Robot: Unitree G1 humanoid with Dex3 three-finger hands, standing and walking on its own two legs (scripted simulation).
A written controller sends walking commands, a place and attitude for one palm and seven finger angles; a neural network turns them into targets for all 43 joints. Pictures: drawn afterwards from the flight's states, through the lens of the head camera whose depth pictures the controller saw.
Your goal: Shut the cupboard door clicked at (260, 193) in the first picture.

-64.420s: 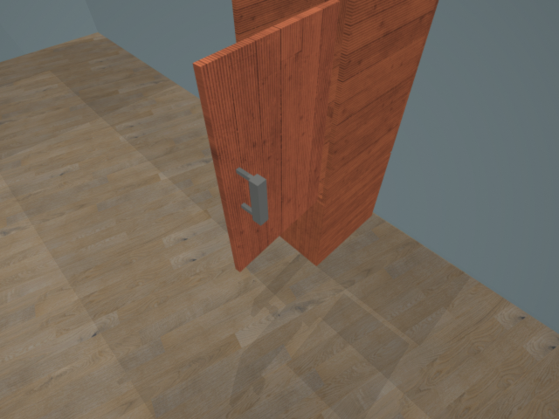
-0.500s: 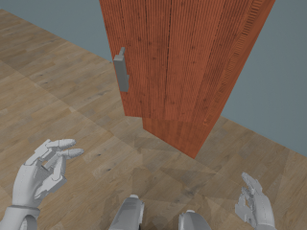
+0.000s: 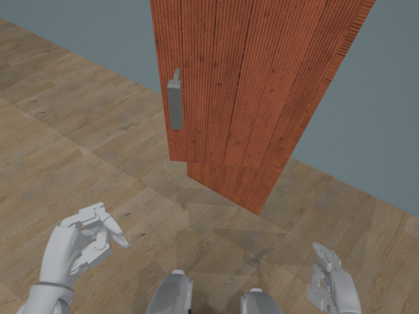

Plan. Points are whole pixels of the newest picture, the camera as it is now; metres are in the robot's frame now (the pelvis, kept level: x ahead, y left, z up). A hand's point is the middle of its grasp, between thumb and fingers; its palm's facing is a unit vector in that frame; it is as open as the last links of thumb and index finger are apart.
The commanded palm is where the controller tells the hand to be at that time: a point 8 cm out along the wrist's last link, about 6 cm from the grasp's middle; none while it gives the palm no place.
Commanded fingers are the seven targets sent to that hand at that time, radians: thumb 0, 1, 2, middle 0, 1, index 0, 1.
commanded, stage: raise the hand and make a fist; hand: left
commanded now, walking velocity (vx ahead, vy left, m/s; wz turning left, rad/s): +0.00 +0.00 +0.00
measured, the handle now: (177, 99) +0.55 +0.12 +0.06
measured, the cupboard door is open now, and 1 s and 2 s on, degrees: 28 28 28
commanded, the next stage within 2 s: bring the fist close to the handle in 0.84 s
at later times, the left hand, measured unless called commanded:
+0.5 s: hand (117, 232) +0.24 +0.17 +0.07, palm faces +0.01 -1.00 -0.05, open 3.1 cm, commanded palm +0.21 +0.22 +0.07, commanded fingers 0.00 0.90 0.90 -1.30 -1.50 -1.30 -1.50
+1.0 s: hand (134, 229) +0.24 +0.15 +0.06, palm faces +0.00 -1.00 -0.04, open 3.1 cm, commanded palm +0.24 +0.20 +0.07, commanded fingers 0.00 0.90 0.90 -1.30 -1.50 -1.30 -1.50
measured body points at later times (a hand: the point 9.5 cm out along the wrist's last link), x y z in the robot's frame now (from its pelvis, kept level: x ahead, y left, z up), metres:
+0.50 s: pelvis +0.01 -0.02 +0.01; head +0.07 -0.01 +0.46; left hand +0.23 +0.22 +0.08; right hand +0.20 -0.25 -0.06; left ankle +0.07 +0.09 -0.63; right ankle +0.02 -0.15 -0.63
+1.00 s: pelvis +0.02 -0.04 +0.01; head +0.08 -0.04 +0.45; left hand +0.24 +0.20 +0.07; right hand +0.21 -0.27 -0.07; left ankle +0.07 +0.09 -0.63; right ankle +0.02 -0.15 -0.63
